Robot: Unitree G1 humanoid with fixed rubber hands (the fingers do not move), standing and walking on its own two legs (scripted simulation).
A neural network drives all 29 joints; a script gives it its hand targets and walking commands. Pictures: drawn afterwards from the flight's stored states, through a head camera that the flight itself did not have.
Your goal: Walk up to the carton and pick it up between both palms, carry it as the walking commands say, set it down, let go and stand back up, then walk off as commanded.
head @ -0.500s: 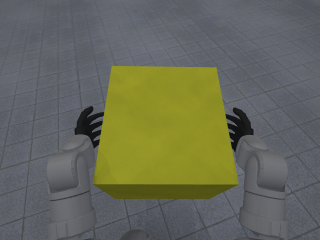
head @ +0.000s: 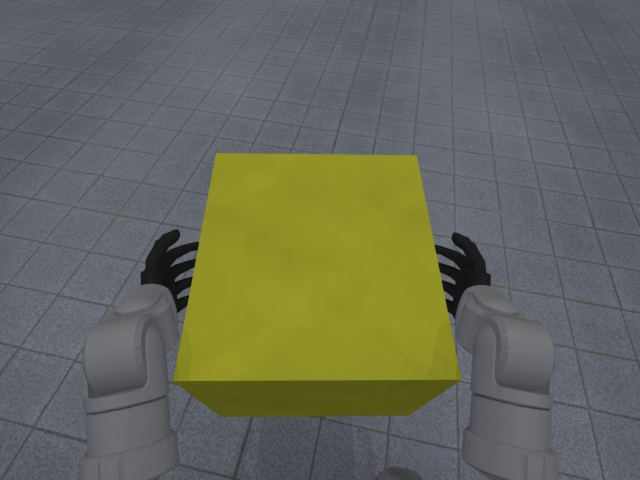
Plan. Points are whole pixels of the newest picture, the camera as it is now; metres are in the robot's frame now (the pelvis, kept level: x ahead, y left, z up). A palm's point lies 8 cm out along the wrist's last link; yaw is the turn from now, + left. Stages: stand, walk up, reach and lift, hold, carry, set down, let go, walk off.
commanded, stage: carry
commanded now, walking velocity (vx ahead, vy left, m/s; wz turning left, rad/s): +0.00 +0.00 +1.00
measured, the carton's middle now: (316, 289) +0.36 +0.00 +0.02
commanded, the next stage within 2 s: none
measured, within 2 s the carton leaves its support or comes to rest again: neither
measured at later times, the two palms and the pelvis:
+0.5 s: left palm out of the picture +0.17 +0.25 +0.15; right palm (367, 249) +0.34 -0.05 +0.13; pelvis -0.01 -0.03 +0.03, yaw +31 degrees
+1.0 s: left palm out of the picture -0.04 +0.36 +0.12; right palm (151, 329) +0.26 +0.17 +0.11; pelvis -0.06 +0.00 +0.01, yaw +58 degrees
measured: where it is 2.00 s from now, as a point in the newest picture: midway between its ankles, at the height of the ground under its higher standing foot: outside the picture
